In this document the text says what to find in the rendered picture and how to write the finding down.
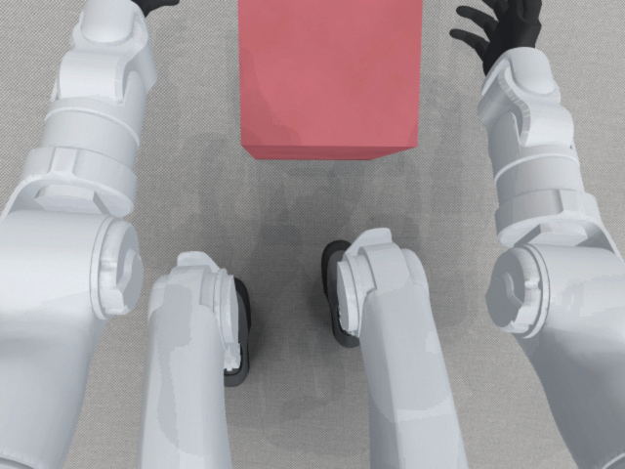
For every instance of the robot right forearm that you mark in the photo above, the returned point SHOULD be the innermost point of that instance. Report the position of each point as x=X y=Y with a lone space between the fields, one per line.
x=535 y=164

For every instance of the robot right foot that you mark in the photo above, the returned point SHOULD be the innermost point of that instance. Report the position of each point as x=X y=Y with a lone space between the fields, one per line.
x=332 y=254

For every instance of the robot right upper arm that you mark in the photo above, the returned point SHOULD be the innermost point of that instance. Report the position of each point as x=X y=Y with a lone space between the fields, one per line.
x=565 y=305

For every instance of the robot left shin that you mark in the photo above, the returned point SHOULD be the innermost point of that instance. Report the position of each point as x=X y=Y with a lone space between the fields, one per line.
x=156 y=298

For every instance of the robot left upper arm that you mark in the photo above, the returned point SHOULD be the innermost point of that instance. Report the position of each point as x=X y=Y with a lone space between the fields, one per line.
x=63 y=275

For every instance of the robot left forearm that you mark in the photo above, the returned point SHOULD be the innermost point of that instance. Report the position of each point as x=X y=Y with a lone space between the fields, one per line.
x=94 y=122

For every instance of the carton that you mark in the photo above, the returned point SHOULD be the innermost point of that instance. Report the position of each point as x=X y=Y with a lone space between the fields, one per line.
x=329 y=79

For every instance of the robot right hand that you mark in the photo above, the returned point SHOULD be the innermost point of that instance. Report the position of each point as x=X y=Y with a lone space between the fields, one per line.
x=517 y=26

